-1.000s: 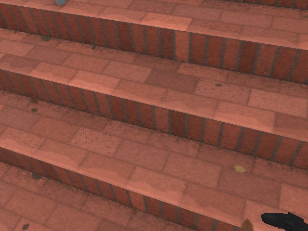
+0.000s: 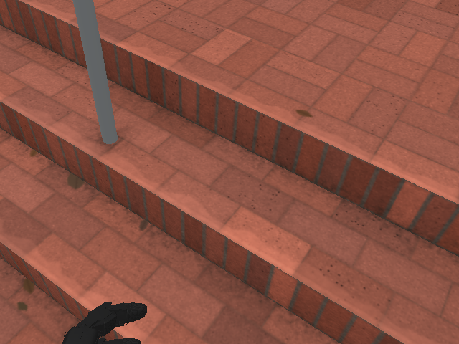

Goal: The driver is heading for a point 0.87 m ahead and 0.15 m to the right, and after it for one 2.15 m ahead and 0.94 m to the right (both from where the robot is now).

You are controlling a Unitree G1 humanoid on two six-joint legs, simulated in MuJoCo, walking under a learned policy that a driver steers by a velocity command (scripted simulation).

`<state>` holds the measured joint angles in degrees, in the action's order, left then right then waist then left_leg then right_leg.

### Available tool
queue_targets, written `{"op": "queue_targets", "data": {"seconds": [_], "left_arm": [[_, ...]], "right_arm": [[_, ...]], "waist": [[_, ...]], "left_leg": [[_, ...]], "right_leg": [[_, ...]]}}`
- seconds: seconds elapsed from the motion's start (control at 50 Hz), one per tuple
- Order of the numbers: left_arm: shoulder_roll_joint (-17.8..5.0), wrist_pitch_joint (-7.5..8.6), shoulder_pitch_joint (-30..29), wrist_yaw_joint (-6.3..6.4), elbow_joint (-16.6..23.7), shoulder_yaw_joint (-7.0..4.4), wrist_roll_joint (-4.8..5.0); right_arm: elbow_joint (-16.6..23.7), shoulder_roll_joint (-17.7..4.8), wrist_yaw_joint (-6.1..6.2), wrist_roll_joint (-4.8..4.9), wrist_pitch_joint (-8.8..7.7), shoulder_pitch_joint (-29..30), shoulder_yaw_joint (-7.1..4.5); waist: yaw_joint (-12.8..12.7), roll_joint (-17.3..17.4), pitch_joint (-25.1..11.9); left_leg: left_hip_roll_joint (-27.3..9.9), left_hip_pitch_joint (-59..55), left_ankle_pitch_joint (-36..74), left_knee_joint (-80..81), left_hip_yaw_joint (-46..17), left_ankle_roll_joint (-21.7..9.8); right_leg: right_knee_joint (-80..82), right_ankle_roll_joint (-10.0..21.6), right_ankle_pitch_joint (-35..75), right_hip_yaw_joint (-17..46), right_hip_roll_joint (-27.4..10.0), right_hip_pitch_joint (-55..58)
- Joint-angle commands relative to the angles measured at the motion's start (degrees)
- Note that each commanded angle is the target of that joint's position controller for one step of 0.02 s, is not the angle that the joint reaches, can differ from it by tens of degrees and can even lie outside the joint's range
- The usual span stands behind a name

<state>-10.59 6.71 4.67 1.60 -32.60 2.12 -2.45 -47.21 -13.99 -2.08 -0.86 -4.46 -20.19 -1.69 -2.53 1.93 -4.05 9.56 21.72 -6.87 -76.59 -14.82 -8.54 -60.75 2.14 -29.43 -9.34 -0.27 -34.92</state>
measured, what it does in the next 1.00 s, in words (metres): climbs, turning right: left foot, then right foot 0.15 m higher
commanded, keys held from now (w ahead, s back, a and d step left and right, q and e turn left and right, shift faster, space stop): w+q+shift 0.08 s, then w+e+shift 0.90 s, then e+shift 0.02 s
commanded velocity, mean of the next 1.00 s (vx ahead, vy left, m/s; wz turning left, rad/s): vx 0.99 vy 0.00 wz -0.39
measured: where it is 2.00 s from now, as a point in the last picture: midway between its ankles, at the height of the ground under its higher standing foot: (316, 79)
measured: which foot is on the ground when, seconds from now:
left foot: up 0.00-0.32, down 0.34-0.58, up 0.60-0.88, down 0.90-1.00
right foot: down 0.00-0.32, up 0.34-0.58, down 0.60-0.88, up 0.90-1.00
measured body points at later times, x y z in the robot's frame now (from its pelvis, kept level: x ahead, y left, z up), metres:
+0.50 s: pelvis +0.37 +0.06 +0.07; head +0.42 +0.04 +0.52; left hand +0.55 +0.30 -0.01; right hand +0.43 -0.19 -0.08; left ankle +0.24 +0.21 -0.65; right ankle +0.35 -0.03 -0.32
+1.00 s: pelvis +0.74 +0.02 +0.33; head +0.73 +0.03 +0.78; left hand +0.99 +0.17 +0.23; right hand +0.73 -0.27 +0.25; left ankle +0.84 +0.11 -0.35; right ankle +0.56 -0.03 -0.16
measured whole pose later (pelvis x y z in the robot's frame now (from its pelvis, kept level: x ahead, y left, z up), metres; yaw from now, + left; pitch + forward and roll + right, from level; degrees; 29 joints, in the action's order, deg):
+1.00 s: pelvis +0.74 +0.02 +0.33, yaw -34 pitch +1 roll +2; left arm -15.0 3.2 15.8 -3.4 -40.1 -3.8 -0.2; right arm -38.9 -11.9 1.2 -0.9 -4.5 -12.2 -1.9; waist 1.1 -3.0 -4.2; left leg -2.2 29.7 -24.4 -53.0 5.7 0.3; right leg -105.0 10.3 -7.6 11.4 7.7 -33.0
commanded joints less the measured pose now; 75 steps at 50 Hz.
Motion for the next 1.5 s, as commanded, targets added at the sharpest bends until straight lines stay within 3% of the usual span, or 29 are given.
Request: {"op": "queue_targets", "data": {"seconds": [0.02,0.12,0.2,0.28,0.32,0.36,0.42,0.48,0.54,0.56,0.58,0.6,0.62,0.64,0.68,0.74,0.82,0.86,0.88,0.92,0.94,1.0,1.1,1.2,1.24,1.28,1.32,1.38,1.5], "left_arm": [[8.63,-1.06,15.97,1.00,-10.01,0.00,0.06],[4.38,-0.57,14.75,-0.91,-17.33,-1.10,-0.49],[-7.36,-0.30,17.91,1.08,-18.21,-2.22,2.08],[-13.47,-2.29,26.56,0.30,-20.43,-2.62,1.55],[-18.22,-2.76,18.24,0.70,-15.37,-4.85,3.15],[-0.85,1.31,11.36,-0.50,-7.69,-2.43,2.36],[3.78,1.60,1.08,-1.74,1.12,-0.69,7.71],[12.55,-2.30,-3.59,-3.34,15.75,5.36,6.13],[-7.84,-3.60,22.53,-2.69,5.15,-1.77,-1.76],[-7.90,-4.80,28.84,-1.10,3.59,-2.77,-1.87],[-14.76,-4.04,32.80,-0.50,1.36,-5.46,-1.16],[-16.92,-2.86,44.26,-0.83,-3.53,-6.64,0.24],[-12.82,-3.46,29.30,-1.03,-6.32,-5.66,0.03],[-17.31,-4.17,19.49,-0.40,-2.71,-6.16,-0.59],[-6.92,-5.09,30.11,-4.15,-9.08,-4.42,2.40],[3.15,-3.04,21.97,-2.97,-13.87,-1.49,4.29],[-11.31,-2.44,16.99,1.30,-13.79,-4.98,5.96],[-26.94,-1.38,6.29,0.39,-10.11,-9.92,3.84],[-26.02,-1.21,-1.99,0.00,-8.33,-10.77,2.83],[2.51,1.23,-13.08,-3.31,1.86,-3.90,-1.08],[6.30,1.19,2.87,-6.12,4.05,-3.90,1.74],[9.21,-2.47,11.07,-7.22,2.83,-0.13,2.63],[7.66,-7.68,2.04,-2.62,7.91,1.09,3.96],[0.61,-6.37,-13.79,-4.61,14.91,0.64,3.20],[-5.19,-7.15,-7.89,-4.74,11.90,-3.23,2.94],[-13.29,-7.79,10.78,-4.95,6.77,-6.56,3.07],[-20.08,-7.75,4.34,-2.50,8.35,-8.26,0.19],[-7.06,-4.23,6.29,-2.18,3.17,-4.48,3.51],[0.42,-0.76,4.28,-2.39,-1.08,-1.78,0.25]], "right_arm": [[19.47,6.95,-4.21,1.75,-2.22,16.25,2.91],[21.49,8.45,-3.40,4.71,2.01,12.57,5.57],[29.49,6.90,-2.28,0.43,1.14,25.47,7.51],[28.08,-1.57,-1.63,0.68,-2.47,25.94,3.47],[20.25,-7.51,-0.30,-0.62,-0.70,10.33,-0.43],[9.81,-10.57,1.05,-3.19,0.74,-4.49,-0.46],[0.11,-1.34,0.71,-5.21,2.09,-9.73,-0.54],[-2.30,1.35,2.73,-2.90,-0.45,6.66,0.71],[6.64,-11.34,4.66,-2.51,0.26,36.76,-1.69],[7.21,-20.80,4.09,1.07,-0.75,34.27,-3.97],[10.09,-20.60,4.50,2.66,0.69,31.17,-4.42],[13.07,-19.14,3.67,1.58,0.37,37.43,-4.52],[13.96,-5.26,2.50,-1.60,-0.78,25.43,-2.01],[14.01,-4.24,-0.13,-0.16,-4.36,12.46,-0.67],[15.42,2.13,-0.29,-1.97,-6.28,22.04,2.41],[27.47,8.35,-2.59,-0.90,-5.69,32.90,7.35],[34.96,4.42,0.89,-2.90,-2.94,30.46,7.73],[28.43,-10.86,5.16,-0.74,-2.09,4.27,-1.61],[22.07,-16.05,6.34,1.46,-1.05,-11.27,-4.74],[9.16,-11.46,4.34,-2.01,-0.69,-20.11,-1.25],[13.47,0.80,3.71,-2.36,-0.08,-0.76,1.50],[2.87,11.13,1.33,0.26,-0.22,6.72,2.61],[-3.73,5.65,2.44,-1.41,1.05,8.13,2.30],[-3.27,-10.07,7.48,-0.20,2.64,-1.64,-0.79],[-1.29,-19.70,7.52,1.34,2.04,-1.42,-3.41],[3.72,-20.11,6.89,3.61,2.91,6.20,-4.61],[7.83,-6.12,3.14,-0.52,-0.17,0.82,-1.41],[12.19,-0.36,1.82,-0.06,-1.19,6.09,0.25],[10.53,-1.12,4.95,1.20,0.87,6.29,1.55]], "waist": [[0.11,-2.37,6.49],[6.81,0.82,14.12],[7.41,5.41,8.54],[7.41,-6.03,-5.96],[13.11,-13.46,-4.86],[10.14,11.68,-2.50],[12.19,10.06,-13.46],[-3.91,10.04,1.26],[-20.97,0.77,-5.84],[-23.13,11.43,-11.49],[-24.64,1.12,-13.25],[-29.78,-4.89,-11.91],[-9.04,-29.35,-3.07],[-0.14,-41.57,-20.79],[-4.51,-13.41,-2.99],[5.12,-7.52,13.83],[12.41,-2.83,-1.89],[27.82,-12.46,-22.03],[33.55,-11.77,-24.23],[20.80,35.42,-11.15],[6.58,28.73,-10.12],[-3.62,-2.46,7.60],[-5.39,0.06,17.07],[-0.79,2.22,2.42],[-3.69,9.82,-9.73],[-9.77,7.77,-17.60],[-1.93,-24.52,-24.66],[2.95,0.60,-5.33],[6.09,-0.50,-1.88]], "left_leg": [[-6.89,39.18,-8.15,-45.55,3.43,1.71],[-11.05,44.71,-5.13,-42.04,0.79,2.74],[-15.41,26.55,-1.13,-8.63,15.94,5.41],[-6.74,-5.36,-3.54,26.34,26.50,4.84],[-11.59,-27.88,18.40,62.39,16.19,7.03],[-28.67,-55.75,89.52,43.25,6.36,3.57],[-34.90,-63.22,60.16,43.62,6.24,-3.82],[-36.45,-30.14,28.86,62.10,10.93,2.71],[-19.84,10.64,95.88,63.34,31.13,4.78],[-26.47,-0.22,116.61,53.23,26.11,2.59],[-23.21,-11.90,130.14,29.72,22.41,3.64],[-14.74,-12.91,84.41,-6.71,20.82,8.14],[-3.56,22.96,-7.95,-26.72,14.78,10.15],[-2.75,36.47,-10.06,-43.70,4.91,5.59],[-5.90,47.71,-19.31,-57.40,13.88,4.22],[-9.01,45.75,-32.44,-35.26,23.67,3.29],[-8.62,-4.11,-16.98,0.02,29.64,8.99],[-6.37,-28.56,-15.93,6.63,20.84,10.24],[-6.78,-34.87,-21.72,19.40,13.28,9.06],[-21.03,-30.75,-4.41,46.14,-16.63,4.37],[-30.36,-22.78,-21.21,61.96,-37.64,0.33],[-26.67,-1.43,-24.43,54.96,-8.47,3.67],[-23.06,10.02,6.85,60.56,22.10,7.16],[-18.86,4.61,25.01,66.83,28.93,3.64],[-23.68,-15.31,81.02,54.08,28.15,1.77],[-24.83,-24.49,80.56,30.47,24.29,2.37],[-0.24,13.85,-10.60,-22.25,7.75,7.10],[-5.71,25.76,-9.66,-35.97,5.75,4.87],[-10.89,14.58,-9.89,-1.40,6.82,9.63]], "right_leg": [[37.44,11.89,7.26,42.52,-22.77,24.77],[43.65,6.12,18.38,13.21,-14.21,12.86],[56.17,6.92,26.93,6.69,-12.36,10.19],[31.88,7.20,105.94,6.84,-9.64,34.43],[11.17,4.08,89.39,12.37,-8.78,27.11],[-47.90,2.31,-6.48,14.26,3.45,-23.49],[-84.36,1.72,-10.55,13.04,-0.38,-54.88],[-69.66,2.85,-21.81,21.55,-10.32,-48.51],[-34.80,0.37,7.87,-0.33,8.13,21.85],[-25.57,0.67,-4.35,4.58,4.32,23.89],[-8.25,3.98,0.19,6.19,6.68,24.05],[38.01,10.11,27.60,16.58,-0.15,32.80],[34.19,12.81,41.18,30.52,-0.36,49.04],[29.53,20.29,36.72,50.68,-11.56,57.92],[27.08,12.18,50.84,29.21,-5.77,48.10],[37.98,6.07,55.99,17.91,2.95,15.86],[56.29,9.31,64.82,21.80,1.86,-8.85],[37.88,8.20,116.32,27.49,-5.09,9.76],[21.28,5.84,119.87,29.25,-4.57,13.07],[-36.28,6.94,16.75,27.12,13.96,-7.47],[-54.06,8.48,18.37,29.94,11.25,-16.48],[-67.29,9.61,20.53,20.17,1.39,-25.06],[-62.93,2.72,17.33,12.33,-0.57,-32.36],[-17.25,0.60,13.08,-1.00,-1.65,-2.89],[-14.95,3.65,4.93,-4.98,3.57,3.55],[7.80,8.83,6.53,6.79,5.98,14.36],[42.97,26.33,1.09,72.48,-13.72,35.08],[35.55,12.88,8.68,50.91,-9.90,16.63],[35.84,11.99,47.23,19.69,-8.04,9.05]]}}
Velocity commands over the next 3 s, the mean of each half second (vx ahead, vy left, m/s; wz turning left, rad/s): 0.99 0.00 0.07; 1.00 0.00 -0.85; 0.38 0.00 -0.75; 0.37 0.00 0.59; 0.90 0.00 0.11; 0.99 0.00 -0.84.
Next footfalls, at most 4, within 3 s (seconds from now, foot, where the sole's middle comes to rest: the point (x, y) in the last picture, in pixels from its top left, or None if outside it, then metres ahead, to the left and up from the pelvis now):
0.34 left None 0.28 0.21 -0.69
0.60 right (230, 336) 0.47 0.02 -0.54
0.90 left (215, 165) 0.88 0.09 -0.39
1.28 right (349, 111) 0.97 -0.25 -0.24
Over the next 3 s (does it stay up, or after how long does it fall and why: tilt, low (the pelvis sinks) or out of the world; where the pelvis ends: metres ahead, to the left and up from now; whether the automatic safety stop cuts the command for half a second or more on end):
stays up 1.90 -0.56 0.51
